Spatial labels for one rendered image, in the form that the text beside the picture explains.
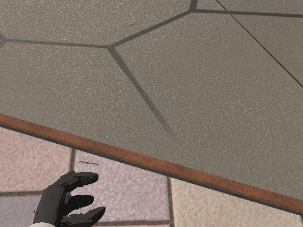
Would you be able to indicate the robot left hand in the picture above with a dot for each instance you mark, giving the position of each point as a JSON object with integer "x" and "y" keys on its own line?
{"x": 55, "y": 204}

